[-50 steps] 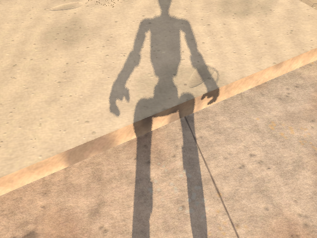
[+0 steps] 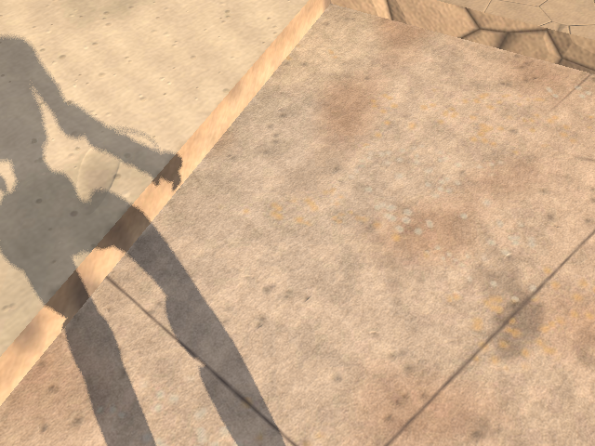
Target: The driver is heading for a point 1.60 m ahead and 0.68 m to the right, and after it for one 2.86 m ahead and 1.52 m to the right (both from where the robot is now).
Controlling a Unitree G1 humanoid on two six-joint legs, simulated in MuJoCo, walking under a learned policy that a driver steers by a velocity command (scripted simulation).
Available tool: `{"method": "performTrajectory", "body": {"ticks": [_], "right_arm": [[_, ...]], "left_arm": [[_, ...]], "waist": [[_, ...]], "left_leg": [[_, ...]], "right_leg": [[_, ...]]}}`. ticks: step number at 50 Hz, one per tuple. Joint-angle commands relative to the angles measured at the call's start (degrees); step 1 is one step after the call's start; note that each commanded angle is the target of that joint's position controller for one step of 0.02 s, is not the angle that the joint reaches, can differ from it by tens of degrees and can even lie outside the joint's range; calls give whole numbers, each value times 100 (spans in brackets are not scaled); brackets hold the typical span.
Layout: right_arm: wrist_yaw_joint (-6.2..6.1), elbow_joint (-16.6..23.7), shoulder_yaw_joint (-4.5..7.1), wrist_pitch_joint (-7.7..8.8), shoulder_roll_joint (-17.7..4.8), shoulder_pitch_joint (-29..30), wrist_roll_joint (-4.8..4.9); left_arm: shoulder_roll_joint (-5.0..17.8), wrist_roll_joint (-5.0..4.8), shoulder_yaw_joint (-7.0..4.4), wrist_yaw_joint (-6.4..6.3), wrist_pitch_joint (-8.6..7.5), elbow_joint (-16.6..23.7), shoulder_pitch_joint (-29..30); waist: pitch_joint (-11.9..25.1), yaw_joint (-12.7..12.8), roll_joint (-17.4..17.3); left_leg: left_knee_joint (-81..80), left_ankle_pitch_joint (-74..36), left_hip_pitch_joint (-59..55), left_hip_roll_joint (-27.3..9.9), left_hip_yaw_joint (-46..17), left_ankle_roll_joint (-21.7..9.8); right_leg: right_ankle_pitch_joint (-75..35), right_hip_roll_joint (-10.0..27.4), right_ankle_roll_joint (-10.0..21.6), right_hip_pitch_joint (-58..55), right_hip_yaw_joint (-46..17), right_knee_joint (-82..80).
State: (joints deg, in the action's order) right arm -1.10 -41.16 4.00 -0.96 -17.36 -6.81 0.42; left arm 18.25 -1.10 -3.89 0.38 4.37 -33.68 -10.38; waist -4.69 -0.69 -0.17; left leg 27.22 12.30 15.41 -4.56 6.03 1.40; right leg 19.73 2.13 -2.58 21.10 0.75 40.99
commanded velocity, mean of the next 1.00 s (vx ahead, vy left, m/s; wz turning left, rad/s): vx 0.04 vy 0.00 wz -0.52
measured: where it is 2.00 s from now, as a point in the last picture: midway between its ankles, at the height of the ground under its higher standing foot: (449, 442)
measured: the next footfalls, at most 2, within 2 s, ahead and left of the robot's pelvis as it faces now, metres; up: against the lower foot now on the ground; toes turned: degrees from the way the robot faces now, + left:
right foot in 0.04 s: +0.04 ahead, -0.12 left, +0.00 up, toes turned -3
left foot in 0.52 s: +0.10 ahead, +0.09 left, +0.00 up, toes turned -24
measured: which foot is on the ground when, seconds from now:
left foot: down 0.00-0.04, up 0.06-0.50, down 0.52-0.94, up 0.96-1.00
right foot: up 0.00-0.02, down 0.04-0.52, up 0.54-0.92, down 0.94-1.00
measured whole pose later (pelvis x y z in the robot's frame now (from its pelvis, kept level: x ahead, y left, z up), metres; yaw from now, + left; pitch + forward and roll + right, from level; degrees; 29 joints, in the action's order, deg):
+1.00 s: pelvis +0.01 -0.05 +0.00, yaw -30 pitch +1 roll +1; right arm 0.9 -43.5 3.4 0.7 -18.2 -12.9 1.2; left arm 15.4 -0.4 -2.2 0.3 0.3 -36.3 -14.2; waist -0.6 -1.1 -2.3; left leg 46.4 27.1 19.0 -3.5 1.5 0.1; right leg 18.0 -1.1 2.4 12.3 -0.1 29.7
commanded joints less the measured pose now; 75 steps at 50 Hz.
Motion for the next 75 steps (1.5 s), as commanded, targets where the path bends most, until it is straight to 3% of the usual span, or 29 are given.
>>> {"method": "performTrajectory", "body": {"ticks": [1,2,3,4,6,10,21,25,26,27,28,30,32,35,39,45,46,47,48,49,50,54,65,68,70,71,72,73,75], "right_arm": [[3,265,256,72,-913,108,118],[31,198,188,69,-621,-169,-1],[19,559,88,70,-409,69,-246],[-48,651,181,93,-670,589,-156],[-95,502,258,61,-783,360,-29],[-74,358,266,75,-691,118,-73],[82,468,189,207,-572,376,28],[152,351,237,300,-581,-80,17],[131,317,295,301,-765,-234,-35],[85,413,345,256,-1108,-186,-119],[110,375,372,246,-1275,-153,-278],[50,539,214,262,-713,286,-165],[-16,579,164,226,-597,417,-49],[-99,507,166,133,-666,89,-114],[-46,423,238,55,-926,-66,-77],[152,214,175,123,-968,-186,173],[189,141,73,182,-709,-269,134],[250,181,-93,254,-247,-162,-10],[246,582,-127,349,-167,175,-62],[194,630,49,413,-721,494,86],[217,577,119,439,-870,338,183],[285,294,120,553,-671,101,45],[483,636,-109,645,-309,1185,100],[506,637,-56,678,-487,969,79],[401,377,124,654,-809,-115,57],[326,164,222,624,-1046,-1069,56],[281,64,360,593,-1654,-1815,-92],[322,-26,230,610,-1204,-1938,-15],[269,44,95,576,-817,-1087,30]], "left_arm": [[645,31,-287,15,-66,264,-552],[1024,35,-404,-50,-90,283,-701],[1700,117,-505,-105,-142,509,-613],[1465,307,-444,-54,-287,506,-778],[1129,192,-339,-72,-426,437,-235],[868,115,-199,-197,-370,493,58],[1068,57,-313,-168,-234,474,41],[992,-75,-301,-176,-179,514,361],[846,-70,-263,-196,-181,510,262],[505,39,-175,-176,-191,450,-145],[856,-16,-300,-202,-235,572,-75],[1300,16,-485,-203,-230,299,-260],[1002,4,-436,-213,-123,171,-320],[675,-72,-317,-162,-124,331,41],[397,53,-151,-122,-161,457,280],[368,6,-94,-11,-260,86,-415],[434,-7,-120,-31,-289,-59,-758],[659,-6,-173,-74,-326,-169,-1292],[1468,75,-342,-59,-388,-118,-1501],[1258,125,-303,-20,-551,-117,-1461],[929,129,-186,-20,-668,-138,-1215],[576,116,-53,-72,-818,-148,-898],[836,1,-155,-101,-814,-725,-1534],[936,-17,-195,-125,-761,-836,-1491],[967,17,-189,-153,-692,-862,-1397],[831,79,-116,-180,-680,-827,-1450],[182,97,79,-130,-752,-654,-2123],[237,31,106,-123,-876,-749,-1957],[736,-201,-15,-50,-996,-473,-930]], "waist": [[990,248,-732],[897,178,359],[732,106,1976],[1027,564,1355],[733,177,840],[947,9,806],[904,226,949],[1026,-75,900],[1119,-61,633],[1233,210,-686],[791,212,-1650],[640,302,-792],[519,249,-683],[561,-1,-860],[832,-162,-927],[595,140,-841],[671,306,-631],[912,501,151],[762,555,1579],[429,750,1047],[73,532,1018],[-114,306,777],[-348,572,540],[-127,333,642],[732,-285,712],[1447,-709,606],[2540,-548,-823],[3008,-631,-1375],[1204,-442,-582]], "left_leg": [[57,-895,-242,-1048,-552,-760],[1208,206,656,-576,17,-218],[2722,2512,2288,342,147,297],[3737,2696,2313,417,-803,266],[3910,1703,2325,222,-1015,139],[3864,805,1858,403,-959,308],[1289,1002,914,729,-1149,291],[-436,-25,-81,728,-1040,81],[-747,-670,-739,253,-1309,-105],[-861,-1658,-1362,-959,-2390,-596],[-989,-2367,-968,-1765,-3532,-1573],[-879,-2024,-737,-1483,-2705,-1529],[-802,-1857,-864,-1067,-2028,-1308],[-854,-2177,-1196,-900,-1454,-1394],[-752,-2525,-1379,-1066,-1291,-1513],[-991,902,-72,-945,-1255,-1232],[-632,1029,396,-766,-1060,-971],[650,1330,1113,-330,-529,-525],[2138,2212,2643,421,-40,-103],[3134,2298,2993,194,-669,-99],[3375,1739,3198,-12,-834,-196],[3088,4,3054,-166,-761,-166],[531,-1335,2244,159,-551,-110],[277,-921,1748,325,-464,-392],[186,-800,127,701,-142,-701],[409,-897,-1529,365,-476,-931],[266,235,-3913,-1322,-3161,-1868],[-897,1121,-4071,-1752,-5005,-2053],[-1227,1356,-2412,-1423,-3575,-1613]], "right_leg": [[-897,-288,417,-1156,257,-1350],[-2207,362,750,-1847,-821,-1879],[-3434,1865,1825,-2069,-3026,-2100],[-3068,1992,2314,-1667,-3230,-2283],[-2228,1338,1721,-1416,-2322,-2249],[-2843,908,1527,-1294,-1888,-2122],[-2437,729,1578,-1307,-2948,-1803],[-2452,396,1243,-1161,-3127,-1417],[-1634,155,961,-717,-2916,-1112],[438,-530,589,45,-2013,123],[1931,-1091,257,1088,-1160,1205],[1270,-566,-52,1185,-1111,2570],[718,-492,-256,1414,-974,2993],[420,-349,-395,1506,-537,2508],[656,-151,-371,812,-331,1172],[-439,-378,277,-1363,295,-1604],[-430,-371,400,-2161,174,-1876],[-372,462,614,-3036,-973,-2120],[601,1796,1549,-3061,-3204,-2670],[1146,2009,2043,-2564,-3737,-3022],[1535,1804,1907,-2389,-3291,-3105],[-99,1115,1460,-2214,-1960,-3386],[-1731,1154,1374,-2151,-896,-3351],[-3019,1274,1211,-2534,-838,-2888],[-5202,989,998,-2467,-523,-1464],[-4837,756,804,-1605,-396,-186],[-2096,-83,352,655,-203,2305],[1207,-626,308,1361,-974,3263],[570,79,446,2047,-743,3465]]}}
Keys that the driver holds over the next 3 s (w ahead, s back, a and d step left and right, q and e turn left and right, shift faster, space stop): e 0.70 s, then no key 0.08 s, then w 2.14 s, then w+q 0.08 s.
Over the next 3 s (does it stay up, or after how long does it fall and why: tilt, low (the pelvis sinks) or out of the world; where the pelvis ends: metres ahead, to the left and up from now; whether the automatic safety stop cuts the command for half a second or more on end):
stays up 0.95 -0.58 -0.01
